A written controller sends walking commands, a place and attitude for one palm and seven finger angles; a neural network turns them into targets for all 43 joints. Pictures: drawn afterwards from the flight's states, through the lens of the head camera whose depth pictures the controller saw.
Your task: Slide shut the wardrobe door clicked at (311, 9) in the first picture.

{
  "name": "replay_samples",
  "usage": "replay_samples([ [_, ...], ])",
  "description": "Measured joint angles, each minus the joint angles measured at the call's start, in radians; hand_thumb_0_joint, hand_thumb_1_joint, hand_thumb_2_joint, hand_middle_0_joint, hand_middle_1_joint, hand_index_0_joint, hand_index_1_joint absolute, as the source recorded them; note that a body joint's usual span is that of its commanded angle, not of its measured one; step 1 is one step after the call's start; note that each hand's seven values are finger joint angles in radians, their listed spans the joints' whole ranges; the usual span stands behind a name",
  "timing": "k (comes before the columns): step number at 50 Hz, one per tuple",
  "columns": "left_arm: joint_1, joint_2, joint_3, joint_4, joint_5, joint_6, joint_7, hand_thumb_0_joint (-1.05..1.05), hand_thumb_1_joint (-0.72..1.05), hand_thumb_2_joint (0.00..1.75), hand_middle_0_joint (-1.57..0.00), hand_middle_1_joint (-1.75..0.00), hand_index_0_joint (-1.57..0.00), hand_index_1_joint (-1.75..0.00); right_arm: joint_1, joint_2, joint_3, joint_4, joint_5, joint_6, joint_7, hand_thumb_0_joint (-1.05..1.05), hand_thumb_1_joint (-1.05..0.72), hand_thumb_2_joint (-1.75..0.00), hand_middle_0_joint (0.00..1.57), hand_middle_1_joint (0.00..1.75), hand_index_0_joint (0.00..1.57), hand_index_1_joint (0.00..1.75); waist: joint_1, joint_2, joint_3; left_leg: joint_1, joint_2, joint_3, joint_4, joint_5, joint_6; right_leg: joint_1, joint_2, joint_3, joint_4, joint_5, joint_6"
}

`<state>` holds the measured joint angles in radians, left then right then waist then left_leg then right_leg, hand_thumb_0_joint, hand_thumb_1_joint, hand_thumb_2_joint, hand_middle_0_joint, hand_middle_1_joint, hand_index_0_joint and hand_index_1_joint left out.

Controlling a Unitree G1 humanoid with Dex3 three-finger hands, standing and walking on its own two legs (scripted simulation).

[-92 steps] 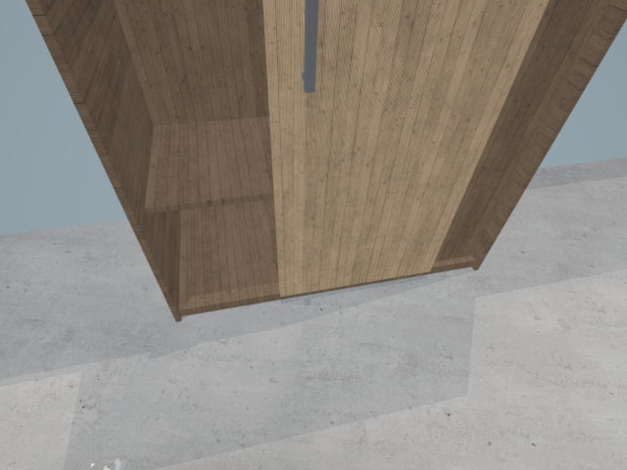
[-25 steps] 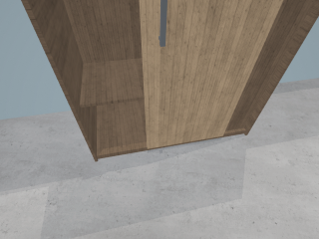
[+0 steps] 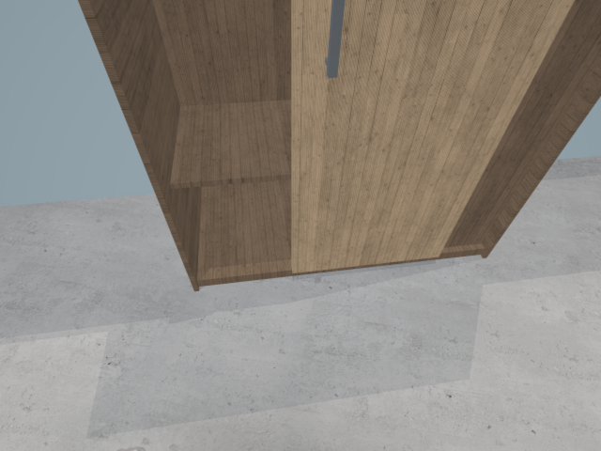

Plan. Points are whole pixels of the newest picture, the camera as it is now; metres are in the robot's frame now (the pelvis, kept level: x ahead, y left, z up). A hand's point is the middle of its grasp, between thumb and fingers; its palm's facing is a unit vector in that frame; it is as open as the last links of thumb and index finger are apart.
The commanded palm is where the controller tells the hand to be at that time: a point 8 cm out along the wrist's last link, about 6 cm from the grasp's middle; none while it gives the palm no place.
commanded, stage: turn to face it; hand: right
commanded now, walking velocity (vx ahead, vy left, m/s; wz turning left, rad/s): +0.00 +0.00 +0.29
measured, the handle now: out of the picture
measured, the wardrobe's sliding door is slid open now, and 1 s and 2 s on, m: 0.36 0.36 0.36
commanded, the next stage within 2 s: take the last steps up to it in 0.30 s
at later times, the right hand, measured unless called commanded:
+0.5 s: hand out of the picture +0.06 -0.21 -0.17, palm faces -0.13 +0.97 -0.20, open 7.4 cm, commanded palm none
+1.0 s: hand out of the picture +0.03 -0.21 -0.20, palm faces -0.11 +0.99 -0.10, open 7.4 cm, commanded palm none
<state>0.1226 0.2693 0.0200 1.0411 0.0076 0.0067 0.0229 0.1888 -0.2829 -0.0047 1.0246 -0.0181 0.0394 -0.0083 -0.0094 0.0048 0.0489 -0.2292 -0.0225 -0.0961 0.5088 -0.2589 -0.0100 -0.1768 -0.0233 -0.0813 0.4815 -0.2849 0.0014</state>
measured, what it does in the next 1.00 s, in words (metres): walks ahead: left foot, then right foot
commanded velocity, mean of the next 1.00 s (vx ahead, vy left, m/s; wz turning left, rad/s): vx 0.19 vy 0.00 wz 0.11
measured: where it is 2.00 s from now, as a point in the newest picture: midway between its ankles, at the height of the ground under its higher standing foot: (307, 422)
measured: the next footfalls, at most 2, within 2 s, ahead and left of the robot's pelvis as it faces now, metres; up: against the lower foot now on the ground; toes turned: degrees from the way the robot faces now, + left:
left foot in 0.64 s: -0.03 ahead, +0.11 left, +0.00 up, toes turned +16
right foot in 0.96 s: +0.23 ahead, -0.12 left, +0.00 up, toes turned +1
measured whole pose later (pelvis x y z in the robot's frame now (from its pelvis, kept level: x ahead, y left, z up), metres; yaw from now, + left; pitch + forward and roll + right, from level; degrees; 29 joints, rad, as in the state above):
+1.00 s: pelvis +0.10 -0.04 -0.02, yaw +11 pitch -1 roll +2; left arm 0.23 0.16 0.06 1.02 0.02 -0.05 -0.01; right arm 0.46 -0.14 -0.04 1.17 -0.03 -0.02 0.00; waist -0.01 0.05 0.05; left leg -0.07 0.08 0.06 0.65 -0.50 -0.04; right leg -0.42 -0.08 -0.15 0.70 -0.25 -0.04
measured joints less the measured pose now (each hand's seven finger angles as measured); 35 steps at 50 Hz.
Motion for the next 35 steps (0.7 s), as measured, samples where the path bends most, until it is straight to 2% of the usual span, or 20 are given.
replay_samples([
  [7,0.052,-0.044,0.014,-0.022,-0.001,0.021,-0.004,0.01,0.91,0.9,-0.21,-0.3,-0.2,-0.3,0.024,0.064,0.001,-0.05,-0.006,0.006,0.009,0.01,-0.9,-0.89,0.2,0.3,0.2,0.3,0.013,-0.012,0.013,-0.075,-0.024,-0.02,0.09,-0.028,0.005,-0.074,-0.023,-0.02,0.11,-0.047,0.003],
  [11,0.075,-0.048,0.024,-0.021,-0.005,0.027,0.0,0.01,0.91,0.9,-0.21,-0.3,-0.2,-0.3,0.028,0.095,-0.002,-0.068,-0.007,0.002,0.003,0.01,-0.9,-0.89,0.2,0.3,0.2,0.3,0.018,-0.019,0.019,-0.096,-0.031,-0.025,0.085,-0.014,0.001,-0.124,-0.007,0.018,0.202,-0.129,0.017],
  [13,0.086,-0.052,0.025,-0.021,-0.008,0.02,0.003,0.01,0.91,0.9,-0.21,-0.3,-0.2,-0.3,0.029,0.1,-0.008,-0.071,-0.006,0.003,-0.002,0.01,-0.9,-0.89,0.2,0.3,0.2,0.3,0.018,-0.009,0.019,-0.103,-0.032,-0.038,0.076,-0.002,-0.008,-0.111,0.002,0.029,0.164,-0.114,0.018],
  [14,0.092,-0.057,0.025,-0.021,-0.009,0.013,0.006,0.01,0.91,0.9,-0.21,-0.3,-0.2,-0.3,0.029,0.098,-0.012,-0.071,-0.004,0.005,-0.004,0.01,-0.9,-0.89,0.2,0.3,0.2,0.3,0.02,0.003,0.019,-0.108,-0.028,-0.046,0.079,0.0,-0.014,-0.102,0.007,0.022,0.132,-0.062,0.004],
  [16,0.105,-0.069,0.024,-0.024,-0.005,0.001,0.008,0.01,0.91,0.9,-0.21,-0.3,-0.2,-0.3,0.029,0.089,-0.022,-0.067,-0.001,0.014,-0.004,0.01,-0.9,-0.89,0.2,0.3,0.2,0.3,0.019,0.031,0.016,-0.126,-0.02,-0.06,0.115,-0.025,-0.013,-0.091,0.018,-0.004,0.114,-0.04,-0.026],
  [18,0.119,-0.077,0.023,-0.028,0.001,-0.005,0.011,0.01,0.91,0.9,-0.21,-0.3,-0.2,-0.3,0.027,0.083,-0.031,-0.059,-0.002,0.025,-0.003,0.01,-0.9,-0.89,0.2,0.3,0.2,0.3,0.021,0.03,0.011,-0.171,-0.02,-0.023,0.267,-0.128,-0.014,-0.077,0.008,-0.024,0.096,-0.043,-0.042],
  [20,0.13,-0.087,0.02,-0.027,0.006,-0.007,0.015,0.01,0.91,0.9,-0.21,-0.3,-0.2,-0.3,0.025,0.073,-0.042,-0.055,-0.006,0.029,0.0,0.01,-0.9,-0.89,0.2,0.3,0.2,0.3,0.024,0.028,0.005,-0.204,-0.012,0.019,0.405,-0.173,-0.015,-0.062,-0.003,-0.037,0.068,-0.034,-0.047],
  [22,0.136,-0.095,0.017,-0.02,0.012,-0.007,0.015,0.01,0.91,0.9,-0.21,-0.3,-0.2,-0.3,0.023,0.065,-0.05,-0.054,-0.007,0.027,0.002,0.01,-0.9,-0.89,0.2,0.3,0.2,0.3,0.021,0.024,0.0,-0.201,0.006,0.06,0.444,-0.184,-0.019,-0.047,-0.015,-0.05,0.042,-0.021,-0.046],
  [26,0.155,-0.1,0.017,-0.006,0.02,-0.016,0.009,0.01,0.91,0.9,-0.21,-0.3,-0.2,-0.3,0.034,0.067,-0.05,-0.041,-0.011,0.022,0.013,0.01,-0.91,-0.89,0.2,0.3,0.2,0.3,0.026,0.003,-0.02,-0.126,0.039,0.126,0.332,-0.207,-0.012,-0.02,-0.035,-0.081,0.011,-0.015,-0.04],
  [30,0.189,-0.097,0.021,0.017,0.021,-0.023,0.0,0.0,0.91,0.9,-0.21,-0.3,-0.2,-0.3,0.042,0.082,-0.041,-0.024,-0.013,0.003,0.022,0.01,-0.91,-0.89,0.2,0.3,0.19,0.3,0.042,-0.02,-0.037,-0.013,0.047,0.165,0.123,-0.168,0.006,-0.01,-0.05,-0.1,0.025,-0.036,-0.026],
  [32,0.216,-0.095,0.021,0.032,0.016,-0.023,-0.004,0.0,0.91,0.9,-0.21,-0.3,-0.2,-0.3,0.049,0.089,-0.036,-0.019,-0.013,-0.023,0.02,0.01,-0.91,-0.89,0.2,0.3,0.2,0.3,0.04,-0.021,-0.045,0.047,0.049,0.171,-0.003,-0.085,0.016,-0.028,-0.054,-0.105,0.087,-0.075,-0.014],
  [35,0.236,-0.086,0.026,0.068,0.015,0.005,-0.015,0.01,0.91,0.9,-0.21,-0.3,-0.2,-0.3,0.071,0.121,-0.029,-0.004,-0.01,-0.058,0.008,0.01,-0.91,-0.89,0.2,0.3,0.2,0.3,0.028,-0.048,-0.049,0.072,0.033,0.189,0.005,-0.082,0.016,-0.116,-0.058,-0.045,0.316,-0.208,-0.003],
])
